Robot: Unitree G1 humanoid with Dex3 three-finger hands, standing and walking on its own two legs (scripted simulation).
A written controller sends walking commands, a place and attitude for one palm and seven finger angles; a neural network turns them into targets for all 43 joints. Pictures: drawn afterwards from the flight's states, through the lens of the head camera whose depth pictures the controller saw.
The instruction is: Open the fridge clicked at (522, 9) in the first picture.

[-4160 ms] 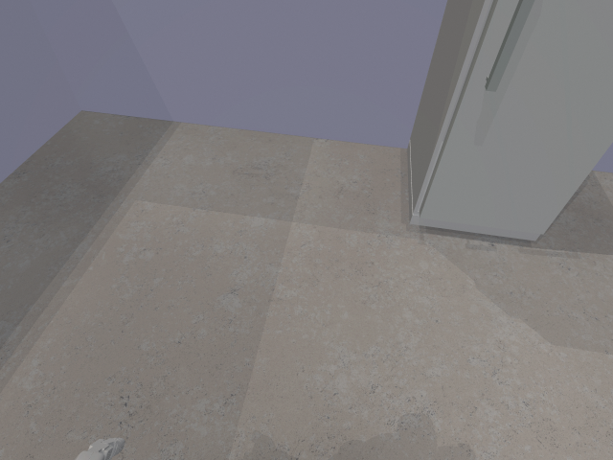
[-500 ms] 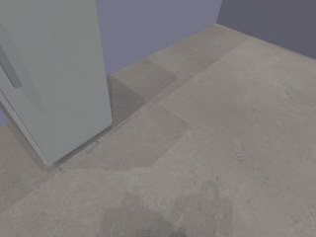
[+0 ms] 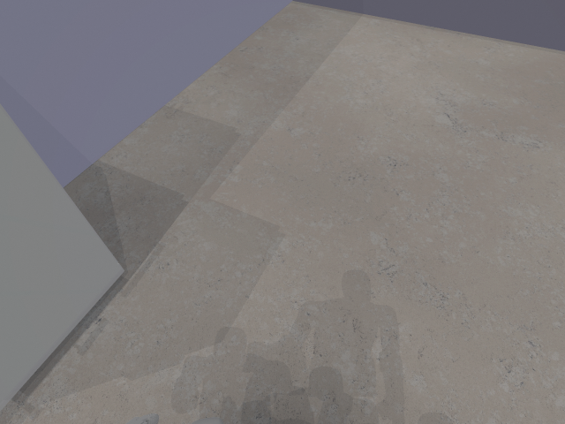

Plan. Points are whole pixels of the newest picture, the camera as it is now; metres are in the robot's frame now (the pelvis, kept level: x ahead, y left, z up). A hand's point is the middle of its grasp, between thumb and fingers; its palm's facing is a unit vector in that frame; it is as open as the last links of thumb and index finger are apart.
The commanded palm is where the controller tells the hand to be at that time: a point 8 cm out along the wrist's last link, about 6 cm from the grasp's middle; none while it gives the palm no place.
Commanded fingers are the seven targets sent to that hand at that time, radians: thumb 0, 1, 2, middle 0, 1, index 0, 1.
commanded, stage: turn to face it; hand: left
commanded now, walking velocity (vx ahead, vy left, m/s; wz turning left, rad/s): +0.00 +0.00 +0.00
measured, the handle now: out of the picture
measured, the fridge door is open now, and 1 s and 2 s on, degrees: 0 0 0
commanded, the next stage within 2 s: take the last steps up to it in 1.88 s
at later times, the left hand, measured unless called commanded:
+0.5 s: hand out of the picture +0.12 +0.23 -0.18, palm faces +0.25 -0.95 -0.17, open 7.4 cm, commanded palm none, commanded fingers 0.00 0.90 0.90 -0.20 -0.30 -0.20 -0.30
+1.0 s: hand out of the picture +0.14 +0.20 -0.13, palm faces +0.48 -0.82 -0.29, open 7.4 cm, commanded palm none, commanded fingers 0.00 0.90 0.90 -0.20 -0.30 -0.20 -0.30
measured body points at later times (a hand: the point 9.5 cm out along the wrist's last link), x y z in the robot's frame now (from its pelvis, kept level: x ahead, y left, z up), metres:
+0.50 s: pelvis +0.13 +0.05 +0.00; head +0.16 +0.08 +0.45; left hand +0.11 +0.29 -0.17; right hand +0.24 -0.17 -0.14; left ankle +0.19 +0.13 -0.73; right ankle +0.10 -0.10 -0.65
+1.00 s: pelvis +0.15 -0.02 +0.01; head +0.18 -0.04 +0.46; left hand +0.12 +0.24 -0.11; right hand +0.32 -0.24 -0.15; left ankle +0.14 +0.11 -0.66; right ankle +0.18 -0.12 -0.73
